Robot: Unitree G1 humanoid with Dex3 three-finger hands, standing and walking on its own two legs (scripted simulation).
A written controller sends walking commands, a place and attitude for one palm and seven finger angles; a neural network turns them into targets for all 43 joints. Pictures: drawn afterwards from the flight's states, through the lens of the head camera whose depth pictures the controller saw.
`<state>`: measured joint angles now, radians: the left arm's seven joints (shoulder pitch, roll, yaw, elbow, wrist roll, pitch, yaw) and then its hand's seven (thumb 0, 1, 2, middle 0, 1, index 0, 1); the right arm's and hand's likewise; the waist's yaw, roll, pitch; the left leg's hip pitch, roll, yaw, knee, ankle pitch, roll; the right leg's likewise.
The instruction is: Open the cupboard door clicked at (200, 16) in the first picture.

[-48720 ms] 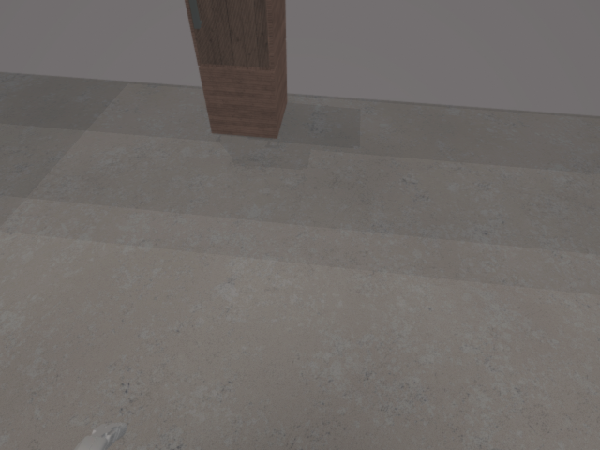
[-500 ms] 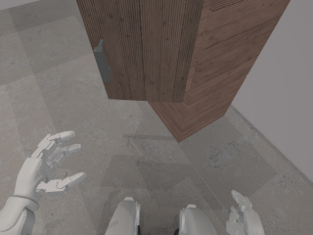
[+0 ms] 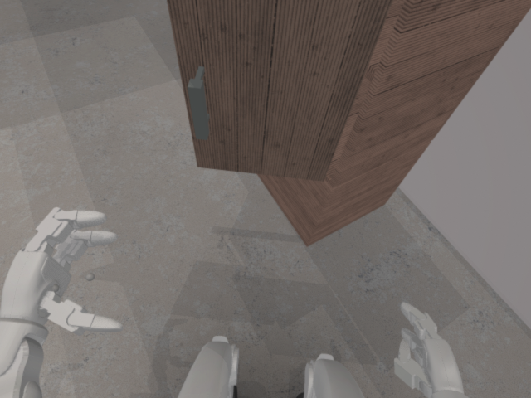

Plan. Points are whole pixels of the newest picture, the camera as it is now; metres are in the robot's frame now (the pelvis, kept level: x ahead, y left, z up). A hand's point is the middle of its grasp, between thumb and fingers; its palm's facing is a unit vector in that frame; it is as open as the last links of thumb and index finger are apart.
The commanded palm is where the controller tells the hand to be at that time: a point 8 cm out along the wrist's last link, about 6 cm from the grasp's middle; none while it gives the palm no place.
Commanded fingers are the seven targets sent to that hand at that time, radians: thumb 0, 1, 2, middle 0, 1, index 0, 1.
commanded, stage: raise the hand with hooked fingers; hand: left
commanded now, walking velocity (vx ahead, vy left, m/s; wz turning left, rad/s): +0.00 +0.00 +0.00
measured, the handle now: (201, 104) +0.62 +0.18 +0.01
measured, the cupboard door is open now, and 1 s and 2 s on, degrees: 55 55 55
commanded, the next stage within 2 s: move the hooked fingers beside the handle in 0.82 s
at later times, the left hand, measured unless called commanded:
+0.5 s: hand (103, 253) +0.29 +0.25 +0.04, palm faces -0.04 -1.00 -0.05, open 14.0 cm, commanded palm +0.27 +0.30 +0.04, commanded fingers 0.00 -0.50 0.30 -0.30 -1.20 -0.30 -1.20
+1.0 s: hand (108, 253) +0.29 +0.25 +0.03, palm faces -0.01 -1.00 -0.04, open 14.0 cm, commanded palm +0.28 +0.29 +0.04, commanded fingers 0.00 -0.50 0.30 -0.30 -1.20 -0.30 -1.20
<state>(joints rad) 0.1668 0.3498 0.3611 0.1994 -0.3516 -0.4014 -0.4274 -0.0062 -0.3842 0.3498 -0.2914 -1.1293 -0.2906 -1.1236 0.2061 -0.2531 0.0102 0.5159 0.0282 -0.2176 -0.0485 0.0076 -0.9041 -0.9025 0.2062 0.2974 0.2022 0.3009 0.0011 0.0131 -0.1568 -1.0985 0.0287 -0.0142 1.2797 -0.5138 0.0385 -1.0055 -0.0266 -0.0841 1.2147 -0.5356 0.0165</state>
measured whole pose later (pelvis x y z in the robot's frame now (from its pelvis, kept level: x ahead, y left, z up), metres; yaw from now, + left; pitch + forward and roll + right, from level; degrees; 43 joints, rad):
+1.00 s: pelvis +0.00 -0.02 -0.01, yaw -1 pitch +20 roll -3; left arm 0.00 0.40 0.44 0.40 -0.39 -0.39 -0.56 -0.01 -0.50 0.30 -0.30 -1.20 -0.30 -1.20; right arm 0.23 -0.28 0.02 0.53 0.04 -0.18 -0.07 0.01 -0.90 -0.90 0.21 0.30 0.20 0.30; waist -0.01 0.02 -0.16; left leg -1.14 0.05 -0.03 1.31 -0.54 0.01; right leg -1.06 0.00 -0.09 1.27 -0.56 -0.01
